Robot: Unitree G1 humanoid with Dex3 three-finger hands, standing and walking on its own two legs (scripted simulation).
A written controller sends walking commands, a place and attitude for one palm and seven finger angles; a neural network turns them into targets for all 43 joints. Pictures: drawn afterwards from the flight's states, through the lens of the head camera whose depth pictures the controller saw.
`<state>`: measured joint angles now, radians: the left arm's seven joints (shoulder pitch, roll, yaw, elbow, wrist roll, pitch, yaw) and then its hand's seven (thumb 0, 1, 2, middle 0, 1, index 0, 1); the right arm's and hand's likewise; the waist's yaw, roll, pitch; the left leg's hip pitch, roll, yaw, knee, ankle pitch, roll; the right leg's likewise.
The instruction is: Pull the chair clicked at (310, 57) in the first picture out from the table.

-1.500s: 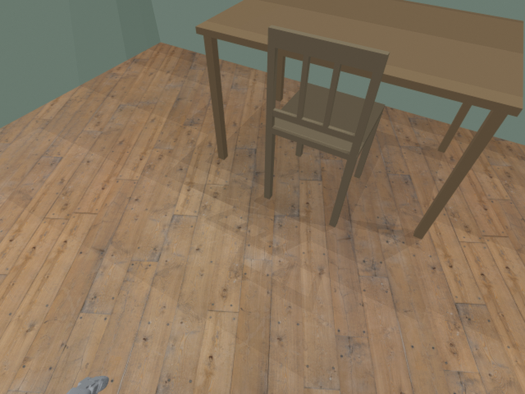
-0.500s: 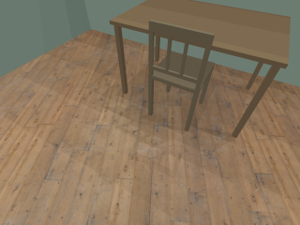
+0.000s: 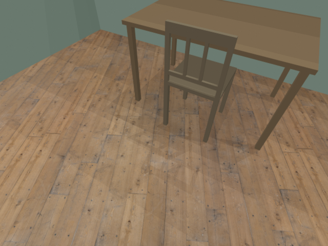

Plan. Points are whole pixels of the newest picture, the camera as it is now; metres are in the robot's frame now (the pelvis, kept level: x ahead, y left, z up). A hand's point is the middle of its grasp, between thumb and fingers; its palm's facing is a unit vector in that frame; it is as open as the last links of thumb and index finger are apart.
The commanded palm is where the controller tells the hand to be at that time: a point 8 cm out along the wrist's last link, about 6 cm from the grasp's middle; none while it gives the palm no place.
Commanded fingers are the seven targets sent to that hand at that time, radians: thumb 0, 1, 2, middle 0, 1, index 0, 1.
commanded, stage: look at it before walking up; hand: left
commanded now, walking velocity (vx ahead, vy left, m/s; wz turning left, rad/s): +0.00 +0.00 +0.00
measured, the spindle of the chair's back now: (186, 57) +1.12 -0.06 -0.12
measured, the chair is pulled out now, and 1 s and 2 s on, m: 0.00 0.00 0.00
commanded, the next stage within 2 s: walk to a spot facing it in 0.04 s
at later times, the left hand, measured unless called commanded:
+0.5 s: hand out of the picture +0.01 +0.24 -0.21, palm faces +0.16 -0.97 -0.17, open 7.4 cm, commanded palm none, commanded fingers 0.00 0.90 0.90 -0.20 -0.30 -0.20 -0.30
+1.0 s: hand (91, 187) +0.33 +0.28 -0.19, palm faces +0.12 -0.98 -0.14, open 7.4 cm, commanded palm none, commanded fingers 0.00 0.90 0.90 -0.20 -0.30 -0.20 -0.30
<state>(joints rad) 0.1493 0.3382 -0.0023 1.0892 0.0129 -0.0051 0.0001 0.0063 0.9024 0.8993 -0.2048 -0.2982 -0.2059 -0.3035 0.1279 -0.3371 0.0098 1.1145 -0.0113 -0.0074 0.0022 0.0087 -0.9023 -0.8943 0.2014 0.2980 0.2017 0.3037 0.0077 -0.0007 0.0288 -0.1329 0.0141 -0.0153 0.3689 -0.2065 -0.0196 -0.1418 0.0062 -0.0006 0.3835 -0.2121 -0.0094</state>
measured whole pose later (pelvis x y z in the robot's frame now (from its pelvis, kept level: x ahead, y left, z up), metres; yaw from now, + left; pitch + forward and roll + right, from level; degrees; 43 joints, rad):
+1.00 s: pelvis +0.26 +0.10 -0.02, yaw +8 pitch +0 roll -1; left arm 0.14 0.15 0.05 1.03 0.02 -0.01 -0.02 0.01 0.91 0.90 -0.20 -0.30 -0.20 -0.30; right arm 0.50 -0.07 -0.01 1.18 -0.02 -0.08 -0.04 0.01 -0.90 -0.89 0.20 0.30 0.20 0.30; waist -0.04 0.00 0.07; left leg 0.17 -0.03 0.13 0.27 -0.43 0.04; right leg -0.55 -0.02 -0.15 0.70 -0.16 -0.05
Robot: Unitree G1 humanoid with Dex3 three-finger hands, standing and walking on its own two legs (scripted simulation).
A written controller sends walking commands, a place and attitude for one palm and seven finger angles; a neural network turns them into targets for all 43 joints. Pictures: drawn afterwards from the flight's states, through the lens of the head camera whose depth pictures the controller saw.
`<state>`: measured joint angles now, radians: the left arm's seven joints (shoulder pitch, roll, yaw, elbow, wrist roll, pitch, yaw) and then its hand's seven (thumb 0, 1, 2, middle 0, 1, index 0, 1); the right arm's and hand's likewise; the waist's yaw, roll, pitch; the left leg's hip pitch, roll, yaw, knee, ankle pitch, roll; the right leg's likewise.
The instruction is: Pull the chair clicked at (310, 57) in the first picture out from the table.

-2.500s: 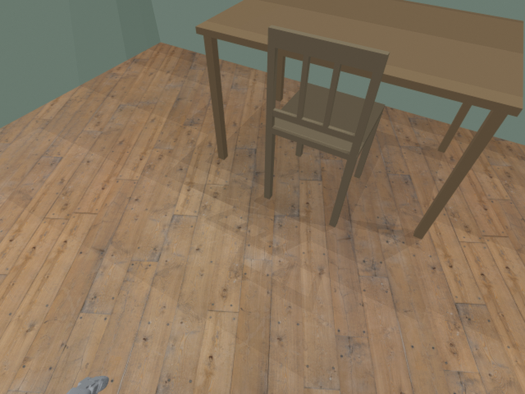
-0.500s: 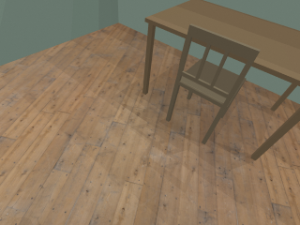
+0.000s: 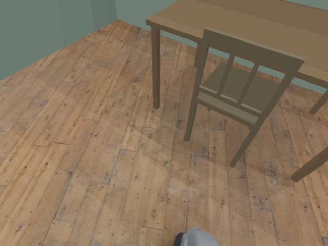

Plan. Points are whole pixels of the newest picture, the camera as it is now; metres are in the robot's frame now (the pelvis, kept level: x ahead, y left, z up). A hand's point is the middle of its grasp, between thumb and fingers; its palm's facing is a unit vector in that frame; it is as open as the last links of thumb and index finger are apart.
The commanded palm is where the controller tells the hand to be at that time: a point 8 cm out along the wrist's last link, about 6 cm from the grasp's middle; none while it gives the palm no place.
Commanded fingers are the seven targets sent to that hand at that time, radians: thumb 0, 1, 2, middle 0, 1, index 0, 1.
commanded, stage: turn to face it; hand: left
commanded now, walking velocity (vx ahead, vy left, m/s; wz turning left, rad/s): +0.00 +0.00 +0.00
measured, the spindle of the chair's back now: (225, 75) +0.83 -0.28 -0.10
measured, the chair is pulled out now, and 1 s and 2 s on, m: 0.00 0.00 0.00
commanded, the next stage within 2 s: take the last steps up to it in 0.92 s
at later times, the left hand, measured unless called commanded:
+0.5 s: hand (97, 233) +0.18 +0.19 -0.16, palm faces -0.06 -0.97 -0.23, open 7.3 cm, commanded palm none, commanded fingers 0.00 0.90 0.90 -0.20 -0.30 -0.20 -0.30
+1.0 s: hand (123, 176) +0.34 +0.14 -0.15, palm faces -0.45 -0.84 -0.30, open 7.4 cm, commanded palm none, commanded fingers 0.00 0.90 0.90 -0.20 -0.30 -0.20 -0.30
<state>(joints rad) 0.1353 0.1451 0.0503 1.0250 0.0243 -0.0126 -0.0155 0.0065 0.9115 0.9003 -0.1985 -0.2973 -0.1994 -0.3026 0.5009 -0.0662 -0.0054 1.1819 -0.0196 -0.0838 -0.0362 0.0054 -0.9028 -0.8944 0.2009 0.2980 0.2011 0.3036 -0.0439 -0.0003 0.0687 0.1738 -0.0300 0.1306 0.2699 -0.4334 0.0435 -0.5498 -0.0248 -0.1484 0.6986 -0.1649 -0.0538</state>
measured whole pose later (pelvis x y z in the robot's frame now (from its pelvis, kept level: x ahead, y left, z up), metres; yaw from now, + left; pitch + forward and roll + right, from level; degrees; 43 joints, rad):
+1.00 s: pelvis +0.15 +0.00 +0.00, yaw -29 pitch +0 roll +1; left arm 0.15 0.23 0.08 0.92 0.03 0.04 -0.01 0.01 0.91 0.90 -0.20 -0.30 -0.20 -0.30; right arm 0.29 -0.24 -0.06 0.99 -0.02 0.03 -0.01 0.01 -0.90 -0.89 0.20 0.30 0.20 0.30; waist -0.03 0.04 0.08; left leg -0.24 0.17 0.25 0.62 -0.35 -0.05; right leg -0.28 -0.03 -0.07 0.59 -0.32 -0.01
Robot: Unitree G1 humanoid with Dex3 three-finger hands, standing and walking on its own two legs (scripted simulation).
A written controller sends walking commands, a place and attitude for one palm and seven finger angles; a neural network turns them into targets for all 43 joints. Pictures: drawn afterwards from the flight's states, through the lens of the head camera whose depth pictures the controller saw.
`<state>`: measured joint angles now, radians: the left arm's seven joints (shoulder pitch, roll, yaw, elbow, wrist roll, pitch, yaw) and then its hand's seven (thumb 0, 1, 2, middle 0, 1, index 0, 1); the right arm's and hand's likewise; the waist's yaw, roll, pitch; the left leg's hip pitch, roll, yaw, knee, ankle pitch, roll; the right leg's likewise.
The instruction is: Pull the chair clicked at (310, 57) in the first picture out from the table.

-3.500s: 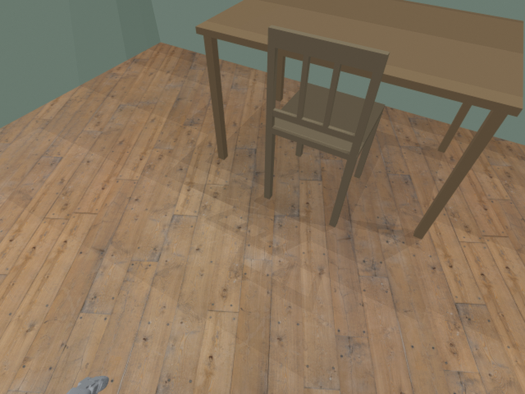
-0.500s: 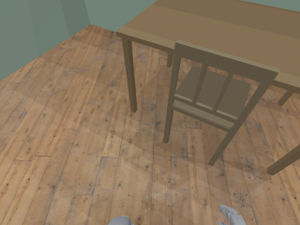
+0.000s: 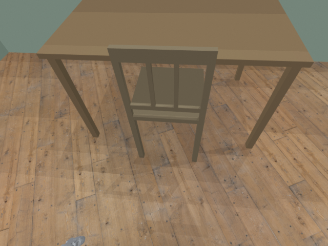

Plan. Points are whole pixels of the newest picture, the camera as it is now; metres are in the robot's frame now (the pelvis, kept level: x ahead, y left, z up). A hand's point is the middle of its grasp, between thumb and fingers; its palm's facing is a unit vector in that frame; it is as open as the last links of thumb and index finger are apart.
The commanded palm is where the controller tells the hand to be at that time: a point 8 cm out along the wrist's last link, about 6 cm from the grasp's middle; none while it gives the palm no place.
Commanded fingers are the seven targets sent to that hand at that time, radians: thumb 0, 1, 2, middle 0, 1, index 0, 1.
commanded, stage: take the last steps up to it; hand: left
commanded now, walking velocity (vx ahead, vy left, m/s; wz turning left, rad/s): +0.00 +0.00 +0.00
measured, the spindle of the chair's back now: (151, 85) +0.73 +0.08 -0.10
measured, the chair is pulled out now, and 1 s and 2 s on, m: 0.00 0.00 0.00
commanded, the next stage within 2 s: come to a stop and stand still in 0.84 s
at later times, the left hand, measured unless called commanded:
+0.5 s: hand out of the picture +0.06 +0.18 -0.17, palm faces -0.02 -0.98 -0.18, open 7.3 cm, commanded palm none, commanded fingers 0.00 0.90 0.90 -0.20 -0.30 -0.20 -0.30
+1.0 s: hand (146, 195) +0.28 +0.08 -0.15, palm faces -0.04 -0.97 -0.23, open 7.2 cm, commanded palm none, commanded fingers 0.00 0.90 0.90 -0.20 -0.30 -0.20 -0.30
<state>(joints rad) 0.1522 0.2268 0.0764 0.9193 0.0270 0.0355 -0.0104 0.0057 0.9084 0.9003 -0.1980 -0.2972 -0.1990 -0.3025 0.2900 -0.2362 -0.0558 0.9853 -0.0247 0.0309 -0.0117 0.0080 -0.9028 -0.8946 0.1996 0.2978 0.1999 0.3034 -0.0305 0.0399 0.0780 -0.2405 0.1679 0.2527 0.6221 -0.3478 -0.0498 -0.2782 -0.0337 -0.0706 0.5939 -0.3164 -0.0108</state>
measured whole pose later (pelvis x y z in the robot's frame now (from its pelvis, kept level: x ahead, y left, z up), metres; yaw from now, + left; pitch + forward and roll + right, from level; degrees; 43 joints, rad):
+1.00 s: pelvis +0.22 -0.10 +0.01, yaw -5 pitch +1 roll +0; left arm 0.24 0.14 0.05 1.06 0.03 -0.06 0.03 0.00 0.94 0.90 -0.20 -0.30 -0.20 -0.30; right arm 0.27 -0.18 -0.04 1.08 -0.02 -0.01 -0.01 0.01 -0.91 -0.89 0.20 0.30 0.20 0.30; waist -0.01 0.04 0.04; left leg -0.44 0.09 0.08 1.03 -0.39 0.00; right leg -0.23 0.00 -0.16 0.46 -0.24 -0.07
